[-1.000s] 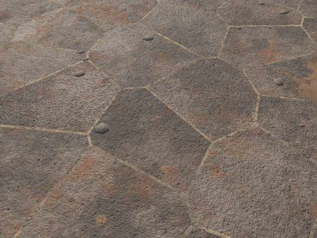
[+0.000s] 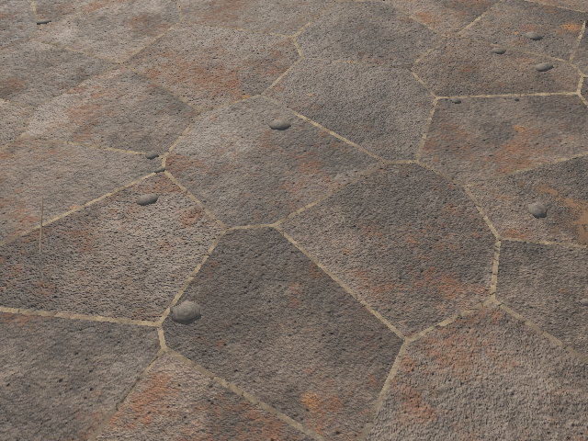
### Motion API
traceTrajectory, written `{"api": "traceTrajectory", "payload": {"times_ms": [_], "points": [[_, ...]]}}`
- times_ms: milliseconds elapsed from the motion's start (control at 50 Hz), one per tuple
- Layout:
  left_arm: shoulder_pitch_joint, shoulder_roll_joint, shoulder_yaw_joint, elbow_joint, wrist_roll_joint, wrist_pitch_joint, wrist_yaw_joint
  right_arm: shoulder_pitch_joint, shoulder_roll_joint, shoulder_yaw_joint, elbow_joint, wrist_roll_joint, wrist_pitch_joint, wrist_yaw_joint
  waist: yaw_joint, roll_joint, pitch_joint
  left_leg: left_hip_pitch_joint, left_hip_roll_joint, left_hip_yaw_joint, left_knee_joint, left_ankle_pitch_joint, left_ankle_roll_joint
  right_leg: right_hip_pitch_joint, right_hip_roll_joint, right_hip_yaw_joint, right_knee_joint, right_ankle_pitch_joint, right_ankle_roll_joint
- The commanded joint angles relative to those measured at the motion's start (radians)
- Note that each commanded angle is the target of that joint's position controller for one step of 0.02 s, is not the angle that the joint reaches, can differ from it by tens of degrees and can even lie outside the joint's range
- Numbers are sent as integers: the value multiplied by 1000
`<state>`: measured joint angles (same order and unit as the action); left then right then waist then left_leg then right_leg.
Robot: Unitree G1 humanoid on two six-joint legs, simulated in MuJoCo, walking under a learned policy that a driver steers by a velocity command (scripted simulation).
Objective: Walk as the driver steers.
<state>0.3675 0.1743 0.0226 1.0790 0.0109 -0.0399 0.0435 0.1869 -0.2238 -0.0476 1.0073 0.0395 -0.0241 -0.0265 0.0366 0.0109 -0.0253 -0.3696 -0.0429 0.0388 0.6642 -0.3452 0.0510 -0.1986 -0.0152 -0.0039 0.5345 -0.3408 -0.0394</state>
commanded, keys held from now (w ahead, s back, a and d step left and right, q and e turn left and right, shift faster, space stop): w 1.00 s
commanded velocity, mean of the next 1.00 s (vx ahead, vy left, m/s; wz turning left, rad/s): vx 0.45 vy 0.00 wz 0.00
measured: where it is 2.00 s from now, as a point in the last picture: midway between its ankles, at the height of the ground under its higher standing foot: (300, 281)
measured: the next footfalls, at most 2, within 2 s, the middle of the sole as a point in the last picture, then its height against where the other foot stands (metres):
left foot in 0.34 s outside the picture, level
right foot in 0.88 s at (354, 425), level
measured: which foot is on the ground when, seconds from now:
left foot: up 0.00-0.32, down 0.34-0.90, up 0.92-1.00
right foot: down 0.00-0.34, up 0.36-0.86, down 0.88-1.00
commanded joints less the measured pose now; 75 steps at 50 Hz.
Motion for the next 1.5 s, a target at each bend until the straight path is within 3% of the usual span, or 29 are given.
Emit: {"api": "traceTrajectory", "payload": {"times_ms": [20,100,160,240,320,340,360,380,420,440,480,620,780,840,880,900,920,940,960,980,1020,1100,1220,1340,1400,1440,1460,1480,1500], "points": [[98,163,39,-7,-3,-59,0,-137,-92,-22,-103,-8,-59,12,6,-188,195,-421,65,-87,264,-11,26,122,-317,497,-456,-301,-191],[133,109,30,-15,-22,-68,-23,-161,-57,-20,-90,-17,-76,29,16,-109,116,-415,103,-41,200,147,8,241,-228,265,-430,34,-123],[168,141,36,-21,-14,-57,-20,-242,-23,-2,-115,-13,-76,40,45,-134,118,-310,89,3,56,203,-19,181,-199,181,-433,107,-125],[182,192,53,-25,-27,-54,-25,-289,-50,7,-137,-3,-74,51,52,-164,140,-174,74,30,-71,187,-19,120,-216,153,-410,117,-136],[129,200,60,-36,-36,-49,-26,-106,-126,-24,-96,-3,-76,52,-74,-159,78,119,33,48,-154,170,37,72,-216,110,-223,367,-97],[99,180,53,-49,-30,-50,-28,62,-180,-52,-47,2,-78,45,-152,-111,-23,339,56,8,-169,176,71,-1,-164,48,-8,505,-63],[88,123,35,-89,-15,-56,-28,247,-278,-79,-14,-15,-74,34,-207,86,-171,644,287,-306,-227,59,157,-267,-69,-42,376,317,2],[127,26,9,-106,-24,-81,-29,301,-302,-75,-1,-25,-76,45,-178,311,-269,768,451,-742,-411,-95,268,-509,56,34,648,-206,24],[20,154,42,-127,-59,-105,-36,107,-152,-29,-42,-22,-92,56,-115,143,-61,528,399,-556,-437,-35,201,-615,-61,98,802,-65,-29],[-6,150,47,-127,-52,-102,-30,30,-117,-17,-60,-27,-93,63,-80,68,-18,408,352,-434,-456,69,175,-563,-104,79,765,34,-34],[3,119,56,-125,-36,-80,-23,10,-68,-2,-53,-39,-92,69,-35,75,22,273,273,-273,-497,220,149,-468,-143,70,681,123,-36],[-225,95,55,-222,-21,-57,-35,138,-120,-3,-8,-42,-83,28,-44,35,100,254,250,-145,-547,456,163,-565,-136,34,347,337,14],[-483,97,31,-314,-35,-70,-82,278,-150,-15,34,-22,-65,14,-105,36,150,433,293,-104,-506,446,136,-522,-68,-4,19,393,-19],[-415,146,48,-313,-36,-76,-92,254,-178,-27,27,-26,-52,12,-43,76,77,490,304,-87,-372,761,109,-352,-11,-43,-14,282,-62],[-102,234,93,-224,-34,-74,-81,215,-161,-18,7,-36,-43,15,108,82,-113,350,223,-29,-1,908,61,95,7,-41,-9,303,-125],[69,333,117,-190,-7,-72,-72,299,-74,9,-15,-44,-53,24,101,-95,-294,-25,106,13,403,523,4,523,-258,329,-2,240,-253],[97,305,104,-178,-12,-67,-74,350,-10,32,4,-28,-81,33,78,-265,-427,-248,-29,-96,663,-186,-19,673,-409,750,-193,105,-347],[28,235,81,-185,-21,-68,-76,256,-114,4,-19,-2,-104,38,83,-199,-305,-347,38,-179,750,-175,8,573,-365,677,-231,58,-286],[-72,194,67,-207,-21,-68,-72,157,-148,-4,-54,14,-113,35,58,-144,-167,-370,92,-140,735,-94,21,406,-330,509,-251,118,-245],[-152,168,56,-217,-15,-73,-77,114,-140,-7,-62,5,-111,27,17,-49,-79,-327,139,-118,665,-11,20,231,-291,389,-290,215,-223],[-203,128,44,-212,-3,-82,-85,146,-105,-17,-53,-16,-81,18,-50,-60,-26,-206,191,-124,557,61,18,52,-225,263,-353,260,-194],[-139,176,54,-173,-4,-86,-70,97,-83,-23,-75,-25,-50,9,-65,-60,42,-255,211,-104,410,159,-14,-20,-206,172,-431,299,-216],[-37,201,57,-141,-15,-71,-41,-121,-71,-24,-138,-32,-60,22,-7,-63,80,-321,178,-71,64,441,-39,59,-175,85,-445,315,-170],[51,216,65,-92,-27,-52,-35,-274,-73,-11,-193,-18,-71,52,36,-70,121,-326,144,-52,-106,386,-21,213,-230,72,-381,315,-157],[29,236,76,-89,-31,-39,-30,-233,-106,-20,-197,-15,-83,65,-6,-94,94,-225,115,-32,-149,276,17,263,-260,80,-300,441,-134],[-11,220,69,-99,-29,-29,-30,1,-171,-58,-126,-19,-86,59,-126,-85,-44,105,48,23,-175,265,60,210,-187,16,-30,730,-92],[-5,185,52,-123,-14,-29,-30,196,-251,-84,-81,-31,-86,49,-188,15,-194,416,203,-154,-155,271,124,14,-124,-36,282,544,-52],[114,49,13,-129,-12,-52,-42,279,-328,-99,-55,-35,-80,53,-127,286,-315,761,427,-634,-269,92,284,-404,70,-32,644,-74,18],[67,133,30,-120,-35,-77,-45,268,-234,-70,-60,-30,-83,55,-154,222,-327,758,429,-760,-365,-7,271,-523,47,121,790,-226,1]]}}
